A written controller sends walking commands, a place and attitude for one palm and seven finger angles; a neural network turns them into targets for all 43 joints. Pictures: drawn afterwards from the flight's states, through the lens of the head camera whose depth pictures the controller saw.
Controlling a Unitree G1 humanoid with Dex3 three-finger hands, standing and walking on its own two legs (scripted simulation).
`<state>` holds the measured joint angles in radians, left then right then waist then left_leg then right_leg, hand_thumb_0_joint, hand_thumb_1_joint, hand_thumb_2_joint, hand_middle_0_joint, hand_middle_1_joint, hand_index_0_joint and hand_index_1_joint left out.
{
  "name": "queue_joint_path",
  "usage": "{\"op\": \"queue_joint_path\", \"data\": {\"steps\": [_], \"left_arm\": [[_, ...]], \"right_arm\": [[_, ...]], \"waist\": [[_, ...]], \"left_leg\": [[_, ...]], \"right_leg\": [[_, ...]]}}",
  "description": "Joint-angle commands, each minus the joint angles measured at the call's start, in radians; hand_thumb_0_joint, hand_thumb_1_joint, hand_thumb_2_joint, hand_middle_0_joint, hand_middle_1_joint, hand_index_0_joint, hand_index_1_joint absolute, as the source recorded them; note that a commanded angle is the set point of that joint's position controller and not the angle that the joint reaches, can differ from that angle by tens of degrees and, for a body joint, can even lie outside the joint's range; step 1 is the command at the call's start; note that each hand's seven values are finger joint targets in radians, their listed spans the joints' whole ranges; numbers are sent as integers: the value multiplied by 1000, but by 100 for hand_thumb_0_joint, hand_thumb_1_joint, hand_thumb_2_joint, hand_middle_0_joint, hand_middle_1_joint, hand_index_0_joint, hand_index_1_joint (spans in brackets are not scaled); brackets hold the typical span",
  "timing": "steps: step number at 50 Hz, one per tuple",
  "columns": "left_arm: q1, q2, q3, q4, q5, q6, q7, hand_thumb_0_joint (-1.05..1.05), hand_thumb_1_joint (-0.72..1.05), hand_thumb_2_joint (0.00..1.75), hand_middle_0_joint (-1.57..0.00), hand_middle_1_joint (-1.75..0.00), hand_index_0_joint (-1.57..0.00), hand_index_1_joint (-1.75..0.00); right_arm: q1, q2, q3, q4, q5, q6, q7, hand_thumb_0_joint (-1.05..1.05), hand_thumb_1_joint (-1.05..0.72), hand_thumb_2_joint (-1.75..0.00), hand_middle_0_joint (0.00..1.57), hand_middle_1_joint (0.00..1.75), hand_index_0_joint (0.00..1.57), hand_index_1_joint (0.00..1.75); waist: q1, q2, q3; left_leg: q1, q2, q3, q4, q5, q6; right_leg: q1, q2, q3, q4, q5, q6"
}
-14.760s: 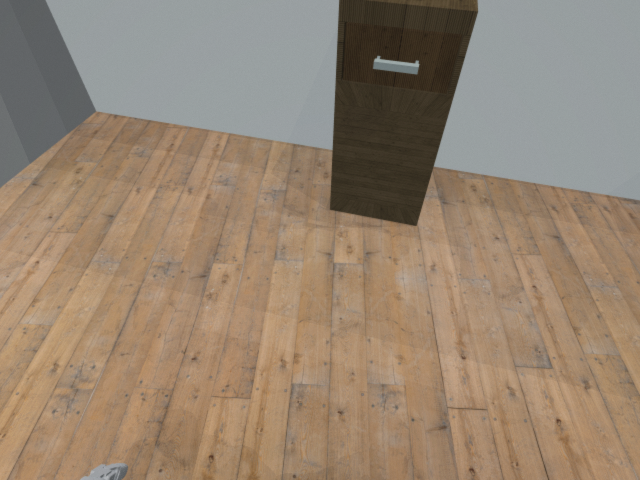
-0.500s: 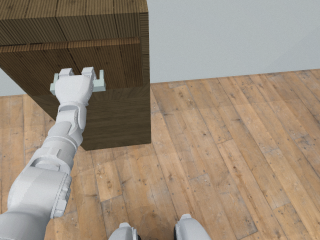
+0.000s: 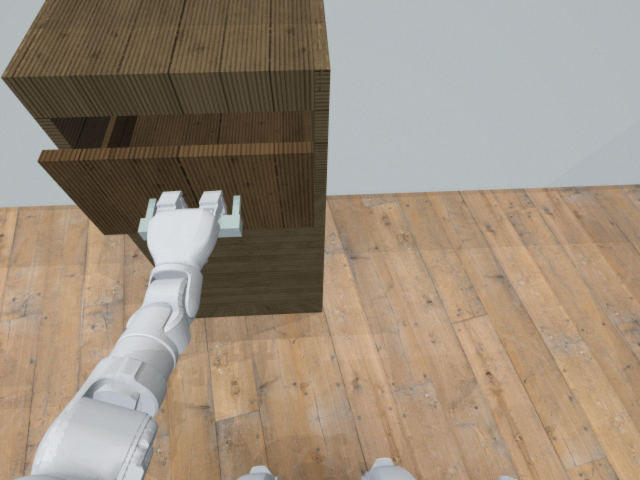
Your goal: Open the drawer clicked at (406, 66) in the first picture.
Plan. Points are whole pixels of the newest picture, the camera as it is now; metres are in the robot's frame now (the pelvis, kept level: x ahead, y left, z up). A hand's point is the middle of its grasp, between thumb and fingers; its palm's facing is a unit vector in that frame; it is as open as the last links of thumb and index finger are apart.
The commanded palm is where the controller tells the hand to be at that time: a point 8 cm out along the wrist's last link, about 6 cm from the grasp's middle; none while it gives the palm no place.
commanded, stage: pull the drawer open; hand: left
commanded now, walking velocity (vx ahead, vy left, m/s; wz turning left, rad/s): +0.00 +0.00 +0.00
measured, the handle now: (193, 215) +0.47 +0.18 -0.01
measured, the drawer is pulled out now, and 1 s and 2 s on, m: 0.07 0.21 0.30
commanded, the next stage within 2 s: none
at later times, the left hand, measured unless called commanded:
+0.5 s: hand (191, 303) +0.35 +0.17 -0.03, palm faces -0.02 -0.06 -1.00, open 5.5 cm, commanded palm +0.31 +0.18 +0.02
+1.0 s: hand (186, 349) +0.29 +0.17 -0.03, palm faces -0.01 -0.07 -1.00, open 5.5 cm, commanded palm +0.25 +0.17 +0.02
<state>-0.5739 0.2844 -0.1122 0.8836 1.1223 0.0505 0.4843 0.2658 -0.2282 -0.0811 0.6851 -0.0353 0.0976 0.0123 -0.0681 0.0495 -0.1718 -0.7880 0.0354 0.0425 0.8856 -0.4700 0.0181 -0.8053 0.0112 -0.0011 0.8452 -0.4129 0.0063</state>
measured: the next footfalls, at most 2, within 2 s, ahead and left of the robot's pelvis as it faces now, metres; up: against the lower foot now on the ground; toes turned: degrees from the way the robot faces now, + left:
none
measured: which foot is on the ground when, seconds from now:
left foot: down 0.00-1.00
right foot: down 0.00-1.00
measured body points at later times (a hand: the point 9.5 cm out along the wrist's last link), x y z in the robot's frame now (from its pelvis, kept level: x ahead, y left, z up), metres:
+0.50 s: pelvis -0.01 -0.01 +0.01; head +0.06 -0.02 +0.45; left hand +0.34 +0.17 +0.02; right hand +0.09 -0.26 -0.13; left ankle -0.04 +0.11 -0.69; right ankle -0.02 -0.13 -0.69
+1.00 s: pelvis -0.02 -0.02 +0.00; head +0.03 -0.03 +0.45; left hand +0.28 +0.17 +0.02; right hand +0.13 -0.26 -0.12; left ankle -0.04 +0.11 -0.69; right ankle -0.02 -0.13 -0.69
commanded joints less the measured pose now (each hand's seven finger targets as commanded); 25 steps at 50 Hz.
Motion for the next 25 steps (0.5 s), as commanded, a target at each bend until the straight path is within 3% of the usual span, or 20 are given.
{"op": "queue_joint_path", "data": {"steps": [1, 7, 10, 13, 16, 17, 20, 22, 25], "left_arm": [[-156, 131, 44, -152, -13, 22, 28, 0, 90, 90, -40, -135, -40, -135], [-64, 143, 62, -233, -16, 19, 35, 0, 90, 90, -40, -135, -40, -135], [-27, 114, 42, -263, -14, 23, 44, 0, 90, 90, -40, -135, -40, -135], [11, 121, 54, -321, -13, 22, 54, 0, 90, 90, -40, -135, -40, -135], [64, 86, 26, -362, -18, 30, 59, 0, 90, 90, -40, -135, -40, -135], [83, 108, 47, -376, -18, 33, 60, 0, 90, 90, -40, -135, -40, -135], [112, 83, 25, -392, -16, 41, 66, 0, 90, 90, -40, -135, -40, -135], [110, 113, 47, -405, -8, 42, 72, 0, 90, 90, -40, -135, -40, -135], [138, 85, 25, -418, -1, 44, 80, 0, 90, 90, -40, -135, -40, -135]], "right_arm": [[106, -139, -44, -64, 6, -13, -12, 0, -90, -90, 20, 30, 20, 30], [71, -134, -40, -80, 8, -16, -19, 0, -90, -90, 20, 30, 20, 30], [58, -130, -39, -84, 9, -22, -19, 0, -90, -90, 20, 30, 20, 30], [43, -129, -41, -90, 7, -26, -19, 0, -90, -90, 20, 30, 20, 30], [20, -126, -38, -98, 10, -29, -17, 0, -90, -90, 20, 30, 20, 30], [14, -128, -38, -100, 10, -30, -16, 0, -90, -90, 20, 30, 20, 30], [-6, -125, -35, -104, 10, -36, -19, 0, -90, -90, 20, 30, 20, 30], [-20, -129, -31, -104, 8, -38, -25, 0, -90, -90, 20, 30, 20, 30], [-36, -120, -30, -108, 8, -45, -26, 0, -90, -90, 20, 30, 20, 30]], "waist": [[13, -47, -389], [34, -59, -382], [33, -45, -357], [45, -42, -382], [43, -46, -359], [52, -38, -353], [47, -62, -326], [54, -55, -323], [56, -42, -312]], "left_leg": [[266, -35, -4, -52, 625, 10], [254, -42, 0, -70, 602, 10], [276, -39, 1, -75, 595, 8], [296, -38, 1, -77, 605, 8], [302, -39, 1, -83, 592, 6], [302, -39, -3, -87, 603, 4], [295, -42, 0, -92, 550, 4], [285, -45, -2, -98, 529, 2], [300, -45, 0, -98, 512, 2]], "right_leg": [[277, 34, -35, -50, 554, -42], [328, 30, -28, -59, 580, -45], [303, 33, -32, -65, 546, -45], [319, 32, -30, -64, 553, -46], [317, 33, -30, -69, 546, -47], [324, 33, -30, -70, 544, -50], [316, 33, -32, -76, 516, -47], [321, 32, -28, -75, 502, -50], [302, 33, -33, -74, 472, -52]]}}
